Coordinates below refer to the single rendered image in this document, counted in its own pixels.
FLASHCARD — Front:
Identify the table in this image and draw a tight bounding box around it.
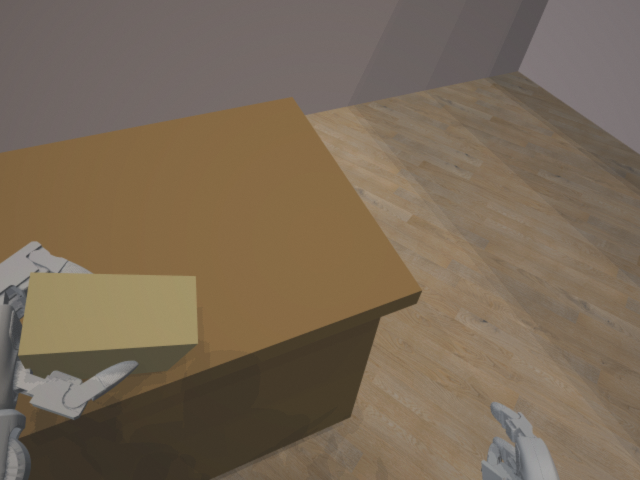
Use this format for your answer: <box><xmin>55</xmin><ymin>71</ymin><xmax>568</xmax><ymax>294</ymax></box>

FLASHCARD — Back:
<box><xmin>0</xmin><ymin>97</ymin><xmax>422</xmax><ymax>480</ymax></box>

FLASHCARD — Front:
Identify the right robot hand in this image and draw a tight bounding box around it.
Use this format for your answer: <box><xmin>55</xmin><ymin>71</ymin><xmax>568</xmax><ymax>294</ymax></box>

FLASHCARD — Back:
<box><xmin>481</xmin><ymin>402</ymin><xmax>560</xmax><ymax>480</ymax></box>

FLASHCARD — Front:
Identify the sponge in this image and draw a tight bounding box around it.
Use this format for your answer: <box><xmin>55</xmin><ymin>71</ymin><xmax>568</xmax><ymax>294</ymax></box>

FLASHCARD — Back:
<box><xmin>18</xmin><ymin>272</ymin><xmax>198</xmax><ymax>379</ymax></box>

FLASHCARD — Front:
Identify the left robot hand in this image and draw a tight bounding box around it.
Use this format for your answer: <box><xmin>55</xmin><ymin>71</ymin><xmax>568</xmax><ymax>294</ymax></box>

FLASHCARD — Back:
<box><xmin>0</xmin><ymin>241</ymin><xmax>139</xmax><ymax>420</ymax></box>

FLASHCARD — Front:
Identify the robot left forearm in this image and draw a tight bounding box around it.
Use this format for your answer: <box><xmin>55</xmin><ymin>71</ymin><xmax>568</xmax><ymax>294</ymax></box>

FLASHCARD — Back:
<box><xmin>0</xmin><ymin>409</ymin><xmax>31</xmax><ymax>480</ymax></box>

